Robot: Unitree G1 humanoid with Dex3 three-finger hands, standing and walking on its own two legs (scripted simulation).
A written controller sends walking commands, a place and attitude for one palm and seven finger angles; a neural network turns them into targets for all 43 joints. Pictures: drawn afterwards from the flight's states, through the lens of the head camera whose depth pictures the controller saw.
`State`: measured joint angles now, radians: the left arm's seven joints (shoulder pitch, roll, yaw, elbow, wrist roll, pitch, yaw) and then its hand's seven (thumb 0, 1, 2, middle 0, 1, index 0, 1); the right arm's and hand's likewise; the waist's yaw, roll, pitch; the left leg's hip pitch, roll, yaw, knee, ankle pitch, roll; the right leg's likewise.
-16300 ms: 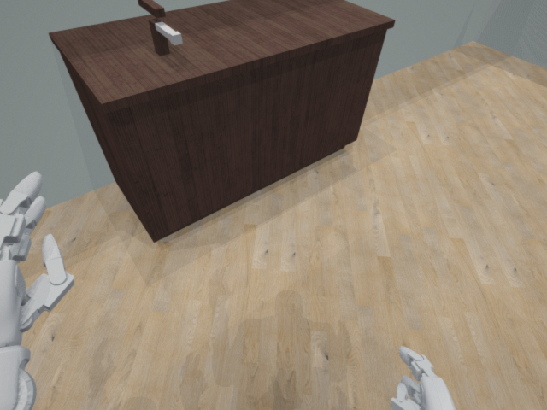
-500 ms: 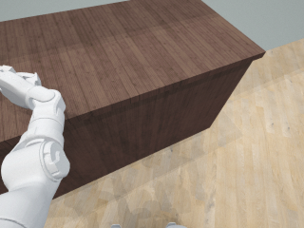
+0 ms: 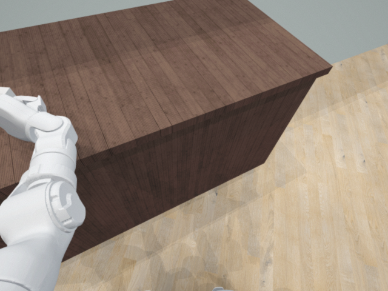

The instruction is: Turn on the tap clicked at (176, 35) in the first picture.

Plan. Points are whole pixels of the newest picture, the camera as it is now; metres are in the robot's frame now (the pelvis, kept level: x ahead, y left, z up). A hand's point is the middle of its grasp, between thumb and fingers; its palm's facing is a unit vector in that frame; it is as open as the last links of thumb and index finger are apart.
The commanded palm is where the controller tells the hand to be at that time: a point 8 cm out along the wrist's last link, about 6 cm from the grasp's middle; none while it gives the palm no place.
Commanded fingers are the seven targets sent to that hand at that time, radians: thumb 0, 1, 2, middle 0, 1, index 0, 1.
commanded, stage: lift the hand up off the lever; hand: left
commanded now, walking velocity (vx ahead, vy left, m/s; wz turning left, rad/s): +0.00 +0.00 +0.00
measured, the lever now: (4, 97) +0.51 +0.34 +0.11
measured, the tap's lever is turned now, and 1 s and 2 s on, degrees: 59 58 58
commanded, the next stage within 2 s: none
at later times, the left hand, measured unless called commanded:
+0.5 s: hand (27, 100) +0.48 +0.28 +0.12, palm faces +0.86 -0.51 -0.08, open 7.9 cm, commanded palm +0.42 +0.29 +0.13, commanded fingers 0.00 0.90 0.90 -0.15 -0.15 -0.15 -0.15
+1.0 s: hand (19, 97) +0.46 +0.28 +0.14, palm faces +0.86 -0.50 -0.09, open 7.8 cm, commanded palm +0.41 +0.30 +0.14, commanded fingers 0.00 0.90 0.90 -0.15 -0.15 -0.15 -0.15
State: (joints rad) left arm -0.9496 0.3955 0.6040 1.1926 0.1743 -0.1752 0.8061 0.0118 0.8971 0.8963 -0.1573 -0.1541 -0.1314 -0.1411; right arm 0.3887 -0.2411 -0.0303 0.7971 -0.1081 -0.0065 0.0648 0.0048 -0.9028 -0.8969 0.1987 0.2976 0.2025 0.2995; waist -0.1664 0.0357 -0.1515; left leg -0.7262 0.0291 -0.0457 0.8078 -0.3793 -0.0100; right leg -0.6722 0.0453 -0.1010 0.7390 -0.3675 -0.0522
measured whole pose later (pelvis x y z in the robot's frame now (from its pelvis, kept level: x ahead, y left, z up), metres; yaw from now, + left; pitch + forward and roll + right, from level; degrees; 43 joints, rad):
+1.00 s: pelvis -0.01 +0.00 +0.01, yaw +1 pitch +12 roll -2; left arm -0.93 0.35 0.56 1.10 0.14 -0.08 0.81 0.01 0.90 0.90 -0.16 -0.15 -0.15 -0.15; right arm 0.35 -0.24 -0.03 0.81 -0.09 -0.02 0.03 0.01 -0.90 -0.90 0.20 0.30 0.20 0.30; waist -0.13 0.03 -0.12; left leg -0.60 0.01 -0.05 0.72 -0.33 0.00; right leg -0.55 0.03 -0.10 0.66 -0.32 -0.05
